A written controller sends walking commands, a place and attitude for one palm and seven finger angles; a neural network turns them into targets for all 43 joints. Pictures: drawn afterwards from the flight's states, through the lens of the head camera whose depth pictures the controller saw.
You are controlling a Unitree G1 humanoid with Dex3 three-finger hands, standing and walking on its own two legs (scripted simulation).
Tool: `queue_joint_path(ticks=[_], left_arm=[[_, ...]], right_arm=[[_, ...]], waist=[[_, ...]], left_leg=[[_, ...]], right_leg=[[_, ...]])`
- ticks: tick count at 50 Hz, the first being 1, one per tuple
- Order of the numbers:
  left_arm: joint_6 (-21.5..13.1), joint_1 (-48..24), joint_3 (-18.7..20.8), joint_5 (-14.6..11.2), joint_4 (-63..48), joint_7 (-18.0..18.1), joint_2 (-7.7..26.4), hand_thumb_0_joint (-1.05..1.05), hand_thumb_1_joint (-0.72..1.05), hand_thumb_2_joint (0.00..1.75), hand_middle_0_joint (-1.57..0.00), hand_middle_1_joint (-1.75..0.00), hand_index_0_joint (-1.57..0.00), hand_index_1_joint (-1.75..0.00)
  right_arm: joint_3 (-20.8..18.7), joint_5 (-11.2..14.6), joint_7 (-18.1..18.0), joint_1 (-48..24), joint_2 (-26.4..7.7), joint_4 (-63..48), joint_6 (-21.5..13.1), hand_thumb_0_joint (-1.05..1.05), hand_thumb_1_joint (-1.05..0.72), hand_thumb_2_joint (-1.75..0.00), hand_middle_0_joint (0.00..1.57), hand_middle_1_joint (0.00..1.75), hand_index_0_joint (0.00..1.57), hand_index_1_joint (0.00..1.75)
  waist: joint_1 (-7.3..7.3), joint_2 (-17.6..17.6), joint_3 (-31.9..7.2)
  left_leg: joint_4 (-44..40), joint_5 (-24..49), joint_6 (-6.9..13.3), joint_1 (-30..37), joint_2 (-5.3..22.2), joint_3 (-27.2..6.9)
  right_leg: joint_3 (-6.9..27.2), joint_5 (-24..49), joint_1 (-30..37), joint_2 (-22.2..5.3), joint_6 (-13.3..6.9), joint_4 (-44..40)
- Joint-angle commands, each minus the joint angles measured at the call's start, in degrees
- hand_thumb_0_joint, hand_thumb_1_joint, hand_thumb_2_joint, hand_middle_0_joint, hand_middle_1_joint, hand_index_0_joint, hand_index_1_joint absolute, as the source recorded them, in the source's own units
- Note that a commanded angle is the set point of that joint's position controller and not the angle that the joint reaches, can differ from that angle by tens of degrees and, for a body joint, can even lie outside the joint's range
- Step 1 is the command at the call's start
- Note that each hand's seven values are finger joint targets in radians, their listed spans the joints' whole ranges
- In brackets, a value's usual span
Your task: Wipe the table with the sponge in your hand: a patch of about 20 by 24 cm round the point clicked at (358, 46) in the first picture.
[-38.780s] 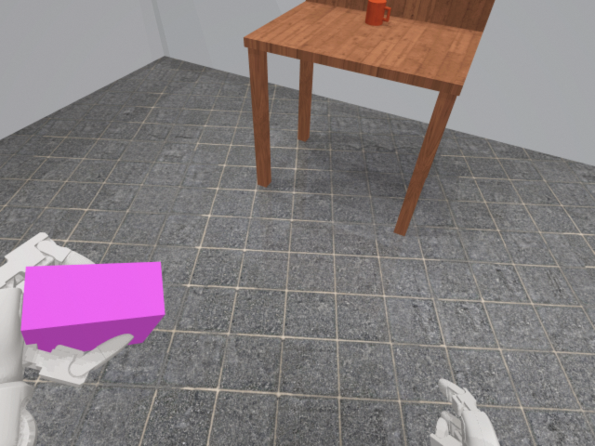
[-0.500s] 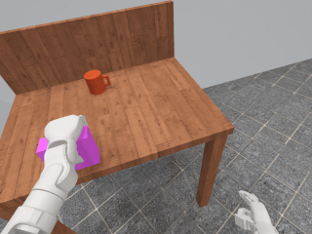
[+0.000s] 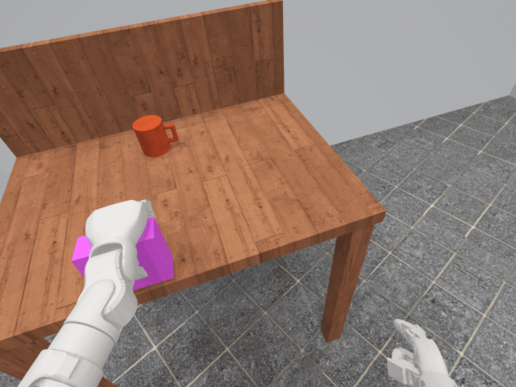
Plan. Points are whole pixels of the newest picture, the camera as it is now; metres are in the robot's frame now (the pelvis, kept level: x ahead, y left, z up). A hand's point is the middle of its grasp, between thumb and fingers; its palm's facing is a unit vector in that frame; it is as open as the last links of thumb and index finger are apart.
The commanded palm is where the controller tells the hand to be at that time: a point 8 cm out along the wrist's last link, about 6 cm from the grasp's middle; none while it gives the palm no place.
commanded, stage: lower the sponge onto the table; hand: left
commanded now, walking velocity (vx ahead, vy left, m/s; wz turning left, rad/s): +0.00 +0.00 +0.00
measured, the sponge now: (131, 264) +0.30 +0.27 +0.02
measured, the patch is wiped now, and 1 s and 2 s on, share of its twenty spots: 0.00 0.05 0.40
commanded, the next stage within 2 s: wipe forward along the first lane in 0.64 s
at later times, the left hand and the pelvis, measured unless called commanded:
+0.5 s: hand (130, 252) +0.31 +0.26 +0.05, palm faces -0.08 -0.06 -1.00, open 9.7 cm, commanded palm +0.29 +0.26 +0.11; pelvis +0.00 +0.00 +0.00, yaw +0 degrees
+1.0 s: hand (128, 239) +0.33 +0.28 +0.05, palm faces -0.08 -0.03 -1.00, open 9.7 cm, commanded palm +0.32 +0.27 +0.09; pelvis -0.01 +0.00 -0.01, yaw +0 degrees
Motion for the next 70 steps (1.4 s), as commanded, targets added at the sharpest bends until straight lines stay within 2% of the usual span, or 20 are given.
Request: queue_joint_path(ticks=[1,4,6,7,12,18,24,26,27,35,36,39,41,45,55,61,65,66,69,70], left_arm=[[-3.69,-20.74,10.64,3.38,-14.27,5.64,15.94,0.00,0.10,1.30,-1.20,-1.60,-1.20,-1.60],[-3.14,-21.29,8.57,3.49,-13.34,8.16,12.22,0.00,0.10,1.30,-1.20,-1.60,-1.20,-1.60],[-1.15,-17.98,12.44,3.41,-10.96,9.34,15.80,0.00,0.10,1.30,-1.20,-1.60,-1.20,-1.60],[-0.44,-20.07,9.28,3.12,-11.00,9.52,12.58,0.00,0.10,1.30,-1.20,-1.60,-1.20,-1.60],[2.89,-19.70,6.71,1.97,-7.21,7.64,10.84,0.00,0.10,1.30,-1.20,-1.60,-1.20,-1.60],[-0.82,-18.02,5.59,2.01,-9.20,4.57,10.58,0.00,0.10,1.30,-1.20,-1.60,-1.20,-1.60],[-5.52,-18.61,8.39,2.71,-8.75,7.23,12.04,0.00,0.10,1.30,-1.20,-1.60,-1.20,-1.60],[-5.13,-16.89,10.81,2.68,-7.28,8.20,13.87,0.00,0.10,1.30,-1.20,-1.60,-1.20,-1.60],[-4.82,-17.82,8.44,2.17,-6.62,8.58,11.03,0.00,0.10,1.30,-1.20,-1.60,-1.20,-1.60],[-2.36,-17.84,6.64,2.28,-3.11,9.04,9.70,0.00,0.10,1.30,-1.20,-1.60,-1.20,-1.60],[-2.01,-16.61,9.36,2.53,-1.60,9.02,12.70,0.00,0.10,1.30,-1.20,-1.60,-1.20,-1.60],[-2.28,-21.22,6.26,2.36,0.38,8.48,10.09,0.00,0.10,1.30,-1.20,-1.60,-1.20,-1.60],[-2.43,-21.39,10.69,2.96,3.60,8.54,15.50,0.00,0.10,1.30,-1.20,-1.60,-1.20,-1.60],[-3.64,-25.34,7.76,3.61,8.93,8.24,12.88,0.00,0.10,1.30,-1.20,-1.60,-1.20,-1.60],[-7.54,-28.53,9.88,4.12,17.01,8.90,15.25,0.00,0.10,1.30,-1.20,-1.60,-1.20,-1.60],[-8.83,-33.98,10.33,5.54,23.63,9.60,17.14,0.00,0.10,1.30,-1.20,-1.60,-1.20,-1.60],[-9.68,-37.87,8.73,5.79,28.58,9.80,16.86,0.00,0.10,1.30,-1.20,-1.60,-1.20,-1.60],[-10.15,-37.75,11.70,6.00,29.14,9.85,20.15,0.00,0.10,1.30,-1.20,-1.60,-1.20,-1.60],[-11.15,-37.92,9.19,5.85,30.36,10.07,17.16,0.00,0.10,1.30,-1.20,-1.60,-1.20,-1.60],[-11.29,-37.02,11.03,6.03,31.12,10.26,19.34,0.00,0.10,1.30,-1.20,-1.60,-1.20,-1.60]], right_arm=[[-1.80,-0.95,-0.53,-9.07,-5.59,-8.94,-3.43,0.00,-0.90,-0.90,0.20,0.30,0.20,0.30],[-2.03,-0.93,-0.06,-9.03,-5.02,-8.57,-3.57,0.00,-0.90,-0.90,0.20,0.30,0.20,0.30],[-2.03,-0.90,0.11,-10.15,-5.60,-8.45,-3.09,0.00,-0.90,-0.90,0.20,0.30,0.20,0.30],[-1.92,-0.71,0.09,-10.25,-5.15,-8.53,-3.05,0.00,-0.90,-0.90,0.20,0.30,0.20,0.30],[-1.77,-0.13,0.00,-11.15,-5.70,-8.58,-2.25,0.00,-0.90,-0.90,0.20,0.30,0.20,0.30],[-1.98,-0.44,-0.39,-9.36,-5.68,-9.08,-2.38,0.00,-0.90,-0.90,0.20,0.30,0.20,0.30],[-2.46,-0.89,-0.62,-7.54,-5.39,-8.39,-3.09,0.00,-0.90,-0.90,0.20,0.30,0.20,0.30],[-2.54,-0.79,-0.47,-7.77,-5.77,-8.08,-2.87,0.00,-0.90,-0.90,0.20,0.30,0.20,0.30],[-2.57,-0.66,-0.37,-7.25,-5.52,-8.06,-2.97,0.00,-0.90,-0.90,0.20,0.30,0.20,0.30],[-2.96,-0.35,0.16,-7.13,-5.99,-7.76,-2.44,0.00,-0.90,-0.90,0.20,0.30,0.20,0.30],[-2.86,-0.38,0.04,-7.27,-6.43,-7.58,-2.16,0.00,-0.90,-0.90,0.20,0.30,0.20,0.30],[-2.70,-0.12,-0.08,-6.45,-6.24,-7.30,-1.83,0.00,-0.90,-0.90,0.20,0.30,0.20,0.30],[-2.61,-0.33,-0.46,-6.01,-6.92,-6.70,-1.48,0.00,-0.90,-0.90,0.20,0.30,0.20,0.30],[-2.67,-0.06,-0.53,-4.44,-6.54,-5.90,-1.25,0.00,-0.90,-0.90,0.20,0.30,0.20,0.30],[-3.65,-0.36,0.06,0.35,-7.33,-5.43,-0.41,0.00,-0.90,-0.90,0.20,0.30,0.20,0.30],[-3.97,-0.39,0.50,3.02,-7.88,-4.15,0.11,0.00,-0.90,-0.90,0.20,0.30,0.20,0.30],[-4.05,-0.29,0.64,5.31,-7.98,-3.63,0.29,0.00,-0.90,-0.90,0.20,0.30,0.20,0.30],[-4.20,-0.47,0.70,5.88,-8.37,-3.33,0.43,0.00,-0.90,-0.90,0.20,0.30,0.20,0.30],[-4.44,-0.42,1.13,7.21,-7.98,-3.60,0.59,0.00,-0.90,-0.90,0.20,0.30,0.20,0.30],[-4.45,-0.44,1.29,7.59,-8.15,-3.51,0.78,0.00,-0.90,-0.90,0.20,0.30,0.20,0.30]], waist=[[1.23,-1.79,-15.71],[0.86,-1.30,-15.37],[2.38,-1.57,-16.05],[1.28,-2.09,-16.32],[0.16,-5.27,-14.33],[-0.75,-4.27,-14.20],[-0.47,-4.22,-13.52],[0.50,-3.25,-13.59],[-0.33,-4.04,-14.15],[-0.52,-4.16,-14.30],[0.08,-4.59,-14.37],[-1.89,-6.62,-11.63],[-1.01,-7.17,-11.65],[-2.59,-6.09,-9.24],[-3.32,-7.91,-14.15],[-4.23,-5.46,-12.32],[-5.80,-7.95,-12.62],[-4.97,-6.95,-14.32],[-5.55,-6.50,-16.10],[-4.94,-5.90,-16.75]], left_leg=[[-0.38,16.20,2.84,10.69,-2.12,-0.43],[-0.12,17.31,2.42,10.33,-1.94,0.09],[-0.78,17.01,2.12,9.30,-1.83,0.18],[-0.39,16.54,2.16,9.16,-2.01,0.65],[-0.49,14.10,2.48,7.53,-2.29,0.96],[0.90,14.96,3.20,8.42,-2.60,0.32],[0.97,13.17,3.01,7.40,-2.54,0.15],[0.58,13.03,2.66,7.10,-2.25,0.12],[0.75,12.62,2.72,6.92,-2.29,0.31],[1.33,11.69,2.73,5.66,-2.36,0.48],[1.02,11.09,2.63,5.11,-2.19,0.25],[1.21,8.87,2.78,3.75,-2.36,0.25],[1.04,7.99,2.74,2.65,-2.30,0.15],[1.39,5.66,2.64,1.25,-2.41,0.06],[4.22,7.10,2.87,-1.68,-2.18,0.25],[4.41,4.68,2.77,-3.98,-1.81,-0.42],[5.89,3.21,3.01,-6.36,-1.77,0.01],[5.73,4.06,2.88,-6.63,-1.62,-0.34],[7.06,5.76,3.08,-6.54,-1.57,0.20],[7.19,6.07,3.02,-6.93,-1.53,0.14]], right_leg=[[2.40,22.86,-0.45,1.24,-0.64,-2.66],[1.41,23.47,-0.91,1.07,-0.65,-2.00],[2.41,23.62,0.63,1.22,-0.89,-2.41],[1.96,23.85,0.69,0.85,-0.47,-2.11],[2.35,24.28,0.89,0.42,0.15,-2.85],[2.27,26.10,-0.18,0.50,0.20,-2.53],[2.28,23.12,-1.83,0.76,0.06,-2.20],[2.66,22.33,-2.05,0.95,-0.28,-2.38],[2.02,21.89,-2.03,0.73,0.04,-1.98],[2.17,22.15,-2.32,0.60,0.10,-1.87],[2.76,21.33,-2.00,0.80,-0.08,-2.11],[2.11,19.60,-4.00,0.62,0.43,-2.22],[3.13,18.97,-3.67,0.66,0.35,-2.55],[2.49,15.71,-6.86,0.51,0.47,-2.45],[2.84,20.17,-6.17,0.36,0.73,-0.55],[2.52,15.19,-10.42,0.70,0.34,-0.23],[2.74,14.89,-11.40,0.43,0.99,0.19],[2.92,15.63,-10.44,0.60,0.62,0.52],[2.73,18.51,-10.38,0.53,0.80,1.50],[2.89,18.95,-9.85,0.60,0.64,1.61]])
